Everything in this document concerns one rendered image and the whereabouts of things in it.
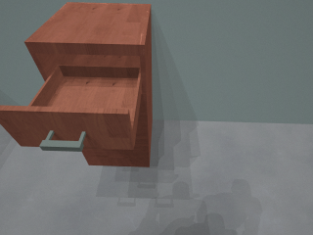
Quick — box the drawer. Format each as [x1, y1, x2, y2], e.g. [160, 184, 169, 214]
[0, 65, 142, 150]

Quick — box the cabinet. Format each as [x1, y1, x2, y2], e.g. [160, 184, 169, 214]
[24, 2, 153, 167]

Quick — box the handle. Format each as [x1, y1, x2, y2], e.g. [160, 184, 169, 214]
[39, 130, 86, 152]

